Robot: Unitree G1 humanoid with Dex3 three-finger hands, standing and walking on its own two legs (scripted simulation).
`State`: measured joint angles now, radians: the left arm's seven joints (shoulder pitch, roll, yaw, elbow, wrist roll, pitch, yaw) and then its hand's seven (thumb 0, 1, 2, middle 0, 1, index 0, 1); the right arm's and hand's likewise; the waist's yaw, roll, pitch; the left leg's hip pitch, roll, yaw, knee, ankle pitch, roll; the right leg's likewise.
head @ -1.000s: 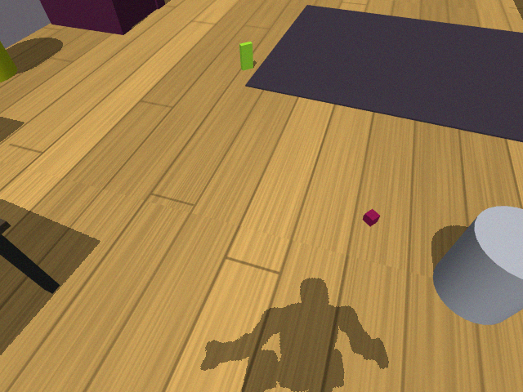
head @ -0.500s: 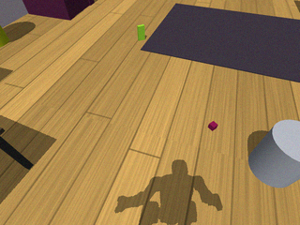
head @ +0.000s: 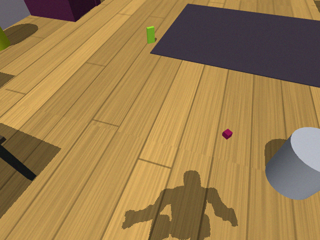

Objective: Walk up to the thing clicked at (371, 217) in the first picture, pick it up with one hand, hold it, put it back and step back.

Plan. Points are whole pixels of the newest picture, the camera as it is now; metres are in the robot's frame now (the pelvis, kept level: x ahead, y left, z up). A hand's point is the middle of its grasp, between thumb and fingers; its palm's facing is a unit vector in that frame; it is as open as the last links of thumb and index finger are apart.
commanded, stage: stand
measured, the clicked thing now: (227, 134) +0.95 -0.51 -0.76
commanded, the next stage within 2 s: walk up in 0.12 s
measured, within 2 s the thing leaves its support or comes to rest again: neither
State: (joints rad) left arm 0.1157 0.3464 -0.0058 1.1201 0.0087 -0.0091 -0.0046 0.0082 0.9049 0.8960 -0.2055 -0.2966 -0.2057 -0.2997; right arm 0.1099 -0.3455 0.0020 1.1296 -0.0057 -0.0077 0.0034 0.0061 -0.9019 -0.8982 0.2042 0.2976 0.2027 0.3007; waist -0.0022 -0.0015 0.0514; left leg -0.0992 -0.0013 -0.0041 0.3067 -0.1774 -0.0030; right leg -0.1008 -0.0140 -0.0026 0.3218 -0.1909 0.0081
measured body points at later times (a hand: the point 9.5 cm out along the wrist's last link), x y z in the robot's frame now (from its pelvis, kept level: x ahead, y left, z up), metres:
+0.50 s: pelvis -0.01 -0.07 -0.01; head +0.04 -0.06 +0.44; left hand -0.01 +0.27 -0.11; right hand +0.17 -0.34 -0.13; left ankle -0.04 +0.08 -0.69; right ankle +0.00 -0.16 -0.75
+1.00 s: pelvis +0.01 -0.06 -0.02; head +0.04 -0.02 +0.42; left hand -0.16 +0.23 -0.13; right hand +0.32 -0.18 -0.12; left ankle -0.04 +0.06 -0.75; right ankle +0.13 -0.14 -0.73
